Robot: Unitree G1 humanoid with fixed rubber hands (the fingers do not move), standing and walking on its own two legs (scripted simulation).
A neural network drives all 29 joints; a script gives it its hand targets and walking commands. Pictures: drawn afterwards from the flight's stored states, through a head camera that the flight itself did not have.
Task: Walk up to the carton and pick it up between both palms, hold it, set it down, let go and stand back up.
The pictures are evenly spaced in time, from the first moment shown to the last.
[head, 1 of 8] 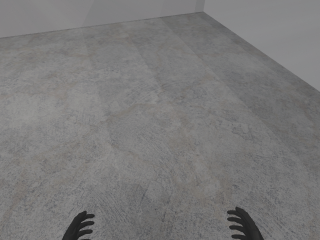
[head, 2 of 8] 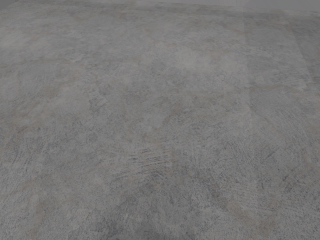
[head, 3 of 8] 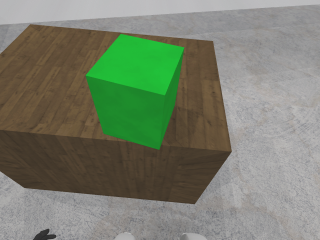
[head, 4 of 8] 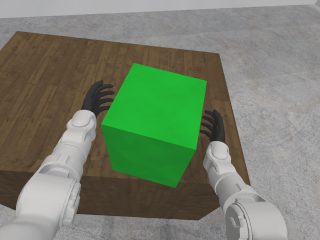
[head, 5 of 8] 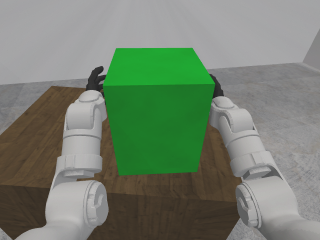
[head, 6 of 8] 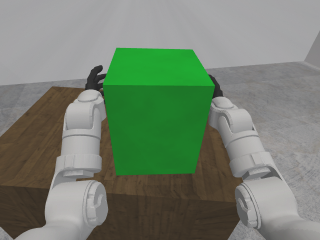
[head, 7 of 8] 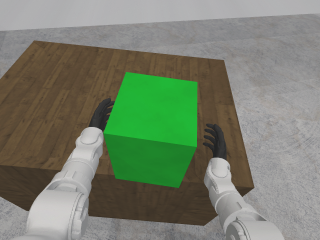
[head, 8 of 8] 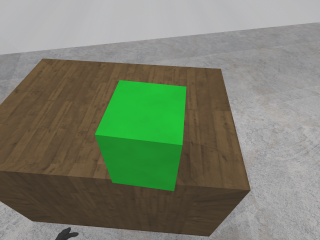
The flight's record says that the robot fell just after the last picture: no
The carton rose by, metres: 0.20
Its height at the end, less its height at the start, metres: +0.00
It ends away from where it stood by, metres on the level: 0.02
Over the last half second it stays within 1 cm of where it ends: yes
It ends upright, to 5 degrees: yes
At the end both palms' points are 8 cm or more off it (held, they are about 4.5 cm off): yes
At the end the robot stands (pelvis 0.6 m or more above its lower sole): yes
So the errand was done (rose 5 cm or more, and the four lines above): yes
